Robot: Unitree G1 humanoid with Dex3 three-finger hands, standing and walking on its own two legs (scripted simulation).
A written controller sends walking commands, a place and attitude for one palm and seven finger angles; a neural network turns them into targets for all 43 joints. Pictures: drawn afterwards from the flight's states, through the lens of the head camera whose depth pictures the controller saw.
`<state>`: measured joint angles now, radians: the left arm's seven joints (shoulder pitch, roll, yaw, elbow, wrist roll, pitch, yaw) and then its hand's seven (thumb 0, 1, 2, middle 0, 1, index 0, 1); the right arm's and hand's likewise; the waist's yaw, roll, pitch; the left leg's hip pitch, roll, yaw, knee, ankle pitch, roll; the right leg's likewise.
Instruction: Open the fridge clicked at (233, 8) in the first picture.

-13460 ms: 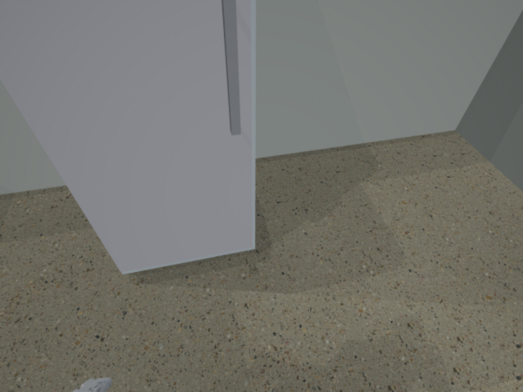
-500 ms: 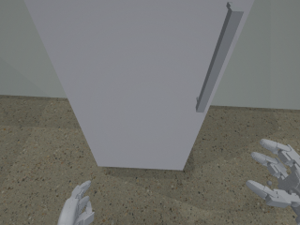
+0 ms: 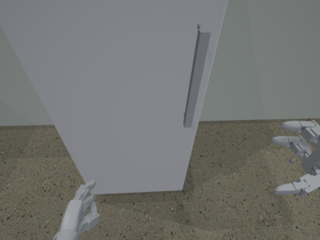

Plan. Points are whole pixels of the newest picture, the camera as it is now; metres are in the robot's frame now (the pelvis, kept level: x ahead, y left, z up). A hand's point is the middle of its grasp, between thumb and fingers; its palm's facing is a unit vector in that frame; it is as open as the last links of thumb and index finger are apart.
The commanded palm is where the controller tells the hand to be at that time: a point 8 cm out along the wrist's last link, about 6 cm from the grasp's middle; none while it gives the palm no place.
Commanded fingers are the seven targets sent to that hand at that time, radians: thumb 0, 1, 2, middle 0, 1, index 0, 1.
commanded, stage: raise the hand to about handle height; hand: right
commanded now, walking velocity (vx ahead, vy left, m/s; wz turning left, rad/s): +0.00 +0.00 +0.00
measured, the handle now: (192, 83) +0.52 -0.09 +0.14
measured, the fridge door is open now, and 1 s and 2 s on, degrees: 0 0 0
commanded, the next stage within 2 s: move the hooked fingers beside the handle in 0.78 s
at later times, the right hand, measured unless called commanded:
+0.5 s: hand (287, 143) +0.28 -0.25 +0.17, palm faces -0.04 +0.99 -0.09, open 14.0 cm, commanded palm +0.24 -0.30 +0.19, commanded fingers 0.00 0.50 -0.30 0.30 1.20 0.30 1.20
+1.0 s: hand (283, 133) +0.29 -0.24 +0.19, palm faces +0.01 +1.00 -0.06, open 14.0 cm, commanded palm +0.27 -0.28 +0.18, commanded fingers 0.00 0.50 -0.30 0.30 1.20 0.30 1.20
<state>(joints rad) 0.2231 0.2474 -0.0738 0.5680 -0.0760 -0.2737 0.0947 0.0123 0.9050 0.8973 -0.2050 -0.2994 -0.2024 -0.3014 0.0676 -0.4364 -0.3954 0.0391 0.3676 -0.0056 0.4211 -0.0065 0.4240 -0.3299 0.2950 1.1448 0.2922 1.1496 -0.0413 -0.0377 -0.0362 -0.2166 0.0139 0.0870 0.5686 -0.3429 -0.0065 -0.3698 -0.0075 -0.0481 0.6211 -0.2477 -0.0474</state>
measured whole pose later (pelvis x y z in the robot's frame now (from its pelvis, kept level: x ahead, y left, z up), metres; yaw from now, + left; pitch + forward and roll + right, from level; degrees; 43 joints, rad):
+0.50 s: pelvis +0.00 +0.02 +0.01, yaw +0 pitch -2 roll +1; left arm 0.25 0.28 -0.08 0.60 -0.09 -0.22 0.09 0.01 0.90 0.90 -0.21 -0.30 -0.20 -0.30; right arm -0.08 -0.50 -0.44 0.17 0.35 0.13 0.52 -0.01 0.50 -0.30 0.30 1.20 0.30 1.20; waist -0.03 -0.05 -0.01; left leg -0.15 0.00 0.09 0.49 -0.30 0.02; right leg -0.29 -0.02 -0.05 0.51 -0.19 -0.02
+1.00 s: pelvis +0.01 +0.03 +0.01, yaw +1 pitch -2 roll +0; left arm 0.23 0.27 -0.07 0.59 -0.09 -0.20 0.09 0.01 0.91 0.90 -0.20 -0.30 -0.20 -0.30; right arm -0.11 -0.48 -0.46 0.17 0.37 0.10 0.49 -0.01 0.50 -0.30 0.30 1.20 0.30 1.20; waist -0.04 -0.04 -0.03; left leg -0.14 -0.01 0.08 0.50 -0.33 0.03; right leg -0.27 -0.03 -0.05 0.53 -0.22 -0.01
